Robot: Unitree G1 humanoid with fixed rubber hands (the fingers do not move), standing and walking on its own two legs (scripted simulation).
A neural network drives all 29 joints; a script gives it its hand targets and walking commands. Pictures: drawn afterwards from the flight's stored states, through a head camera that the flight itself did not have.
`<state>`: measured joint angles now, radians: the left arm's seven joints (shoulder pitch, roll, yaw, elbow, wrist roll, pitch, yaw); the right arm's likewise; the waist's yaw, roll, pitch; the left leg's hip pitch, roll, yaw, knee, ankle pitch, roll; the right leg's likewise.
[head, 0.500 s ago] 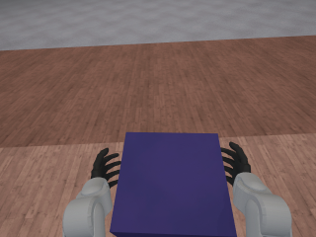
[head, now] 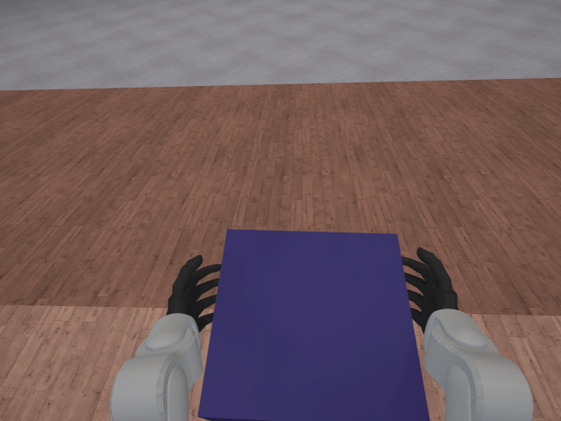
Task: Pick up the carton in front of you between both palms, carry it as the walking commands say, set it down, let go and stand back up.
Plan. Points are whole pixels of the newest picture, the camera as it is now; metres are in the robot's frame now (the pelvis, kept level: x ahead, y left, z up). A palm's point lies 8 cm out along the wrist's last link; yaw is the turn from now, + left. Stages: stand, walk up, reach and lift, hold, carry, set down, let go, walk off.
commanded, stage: carry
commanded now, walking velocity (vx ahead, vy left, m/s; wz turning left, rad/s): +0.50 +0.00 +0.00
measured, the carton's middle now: (306, 341) +0.22 +0.00 +0.02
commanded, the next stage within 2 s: none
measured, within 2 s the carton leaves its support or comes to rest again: neither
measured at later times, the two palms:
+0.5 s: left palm (221, 147) +0.57 +0.15 +0.10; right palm (379, 142) +0.57 -0.15 +0.10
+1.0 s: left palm (252, 60) +0.99 +0.12 +0.10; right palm (363, 53) +1.00 -0.19 +0.10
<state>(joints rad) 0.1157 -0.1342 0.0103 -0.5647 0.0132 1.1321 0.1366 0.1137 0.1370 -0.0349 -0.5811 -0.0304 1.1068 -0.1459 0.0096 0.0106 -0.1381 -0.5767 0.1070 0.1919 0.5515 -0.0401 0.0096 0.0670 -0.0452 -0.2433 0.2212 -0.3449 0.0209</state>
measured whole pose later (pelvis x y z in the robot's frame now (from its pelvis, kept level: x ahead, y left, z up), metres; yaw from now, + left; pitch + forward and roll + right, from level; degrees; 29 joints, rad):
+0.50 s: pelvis +0.34 +0.01 +0.00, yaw -1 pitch +3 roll +0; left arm 0.09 -0.14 0.03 -0.61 0.02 1.16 0.16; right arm 0.06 0.13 -0.03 -0.57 -0.01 1.11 -0.15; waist -0.02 0.00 -0.12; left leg 0.07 0.05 0.24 0.24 -0.36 -0.02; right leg -0.57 -0.10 -0.19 0.57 -0.06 -0.02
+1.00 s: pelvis +0.65 -0.02 -0.01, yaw -1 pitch +5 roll -1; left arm -0.46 -0.16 0.23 -0.10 0.06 0.99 0.21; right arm -0.49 0.10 -0.29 -0.07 -0.05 0.94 -0.20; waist 0.03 0.02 -0.02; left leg -0.60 0.06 0.11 0.59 -0.02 0.07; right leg -0.10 0.00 -0.19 0.42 -0.41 -0.03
